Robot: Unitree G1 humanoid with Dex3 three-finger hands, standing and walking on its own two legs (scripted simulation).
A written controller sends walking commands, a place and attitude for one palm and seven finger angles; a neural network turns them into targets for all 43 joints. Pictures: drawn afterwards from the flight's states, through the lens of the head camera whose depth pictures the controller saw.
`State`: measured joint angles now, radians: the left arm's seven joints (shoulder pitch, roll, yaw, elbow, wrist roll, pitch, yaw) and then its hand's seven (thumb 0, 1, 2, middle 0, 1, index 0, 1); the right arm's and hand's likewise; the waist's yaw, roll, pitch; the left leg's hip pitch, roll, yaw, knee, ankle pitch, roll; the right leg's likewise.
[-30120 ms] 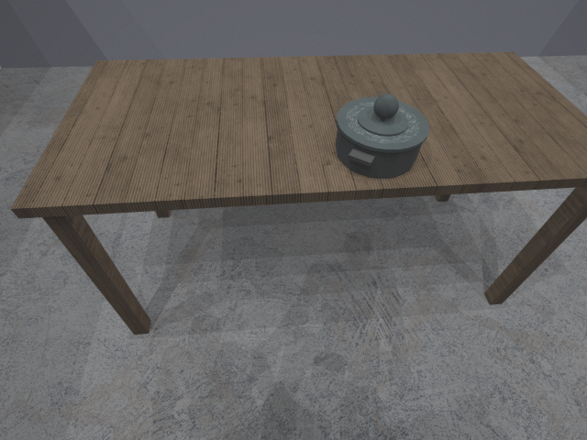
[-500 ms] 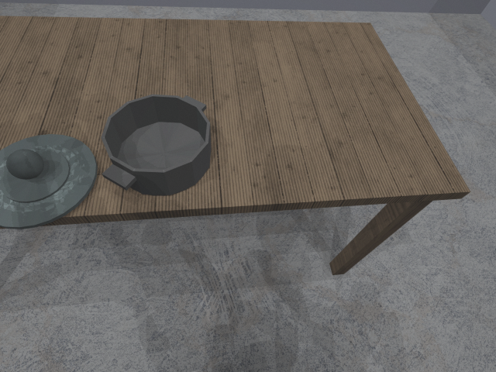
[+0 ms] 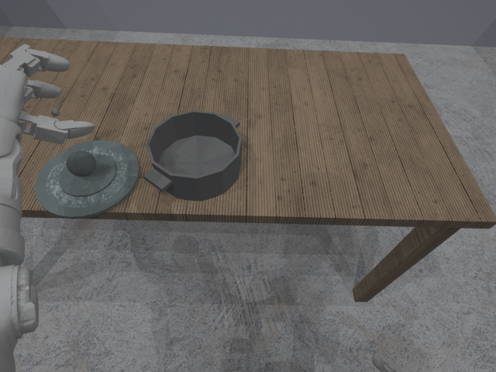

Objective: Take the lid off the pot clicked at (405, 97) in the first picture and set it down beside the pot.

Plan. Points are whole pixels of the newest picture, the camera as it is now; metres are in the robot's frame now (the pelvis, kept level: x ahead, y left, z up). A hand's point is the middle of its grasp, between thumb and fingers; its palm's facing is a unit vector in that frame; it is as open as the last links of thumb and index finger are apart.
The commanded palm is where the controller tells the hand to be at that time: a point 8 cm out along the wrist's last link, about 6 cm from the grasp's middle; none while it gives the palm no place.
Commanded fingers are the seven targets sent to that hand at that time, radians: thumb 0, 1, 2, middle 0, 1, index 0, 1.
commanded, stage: draw the hand back to the body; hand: left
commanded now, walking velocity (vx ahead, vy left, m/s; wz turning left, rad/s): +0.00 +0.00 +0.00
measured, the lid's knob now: (81, 163) +0.49 +0.37 -0.01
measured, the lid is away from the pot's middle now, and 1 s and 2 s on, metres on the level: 0.24 0.24 0.24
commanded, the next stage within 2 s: step back with the hand held close in 1.62 s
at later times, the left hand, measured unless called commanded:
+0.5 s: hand (57, 139) +0.37 +0.28 +0.18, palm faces +0.52 -0.82 -0.25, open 9.2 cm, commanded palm +0.31 +0.30 +0.19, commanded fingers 0.00 0.65 0.79 -0.23 -0.49 -0.23 -0.49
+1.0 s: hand (59, 206) +0.27 +0.23 +0.18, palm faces +0.49 -0.84 -0.25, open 7.5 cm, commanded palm +0.21 +0.26 +0.19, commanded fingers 0.00 0.90 0.90 -0.20 -0.30 -0.20 -0.30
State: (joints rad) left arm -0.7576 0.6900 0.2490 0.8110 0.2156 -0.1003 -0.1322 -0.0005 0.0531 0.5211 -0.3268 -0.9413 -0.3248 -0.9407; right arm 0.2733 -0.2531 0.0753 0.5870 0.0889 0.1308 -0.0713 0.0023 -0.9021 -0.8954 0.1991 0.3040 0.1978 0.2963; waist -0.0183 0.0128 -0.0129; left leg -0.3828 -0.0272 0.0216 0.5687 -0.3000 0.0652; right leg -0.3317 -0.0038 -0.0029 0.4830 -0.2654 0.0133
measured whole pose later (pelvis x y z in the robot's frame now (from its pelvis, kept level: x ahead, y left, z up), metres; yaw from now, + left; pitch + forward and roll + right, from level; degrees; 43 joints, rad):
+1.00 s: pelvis +0.00 -0.05 +0.01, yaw +0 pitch -4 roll +0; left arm 0.04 0.36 0.36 -0.02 -0.10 -0.06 0.09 0.01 0.87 0.89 -0.21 -0.32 -0.21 -0.32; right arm 0.15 -0.23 0.05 0.68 0.02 -0.08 -0.07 0.01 -0.90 -0.90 0.20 0.30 0.20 0.30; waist 0.05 0.05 0.02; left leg -0.06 0.02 0.01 0.35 -0.22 0.00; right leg -0.03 0.04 -0.01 0.31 -0.20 -0.04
